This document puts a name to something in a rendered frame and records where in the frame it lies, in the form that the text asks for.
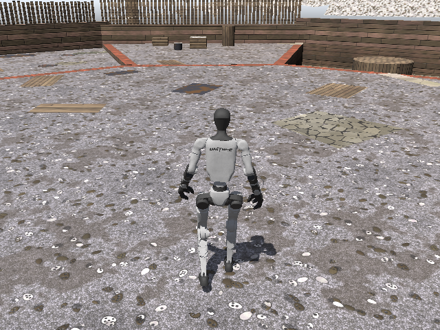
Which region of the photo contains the robot right hand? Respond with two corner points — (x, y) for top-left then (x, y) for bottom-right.
(247, 193), (263, 210)

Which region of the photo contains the robot right foot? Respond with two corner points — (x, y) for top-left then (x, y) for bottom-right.
(224, 256), (234, 272)

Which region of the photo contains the robot left upper arm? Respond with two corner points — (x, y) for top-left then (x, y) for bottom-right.
(187, 137), (207, 175)

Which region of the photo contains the robot right forearm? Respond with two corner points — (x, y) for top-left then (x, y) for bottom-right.
(247, 166), (261, 195)

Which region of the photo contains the robot head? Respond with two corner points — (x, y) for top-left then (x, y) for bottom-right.
(210, 108), (233, 141)

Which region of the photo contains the robot right upper arm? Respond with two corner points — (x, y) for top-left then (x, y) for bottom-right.
(236, 138), (254, 177)

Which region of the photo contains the robot left forearm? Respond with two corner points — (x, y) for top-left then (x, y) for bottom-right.
(180, 164), (193, 188)

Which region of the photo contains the robot left hand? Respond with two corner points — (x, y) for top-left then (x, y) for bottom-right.
(178, 186), (194, 200)

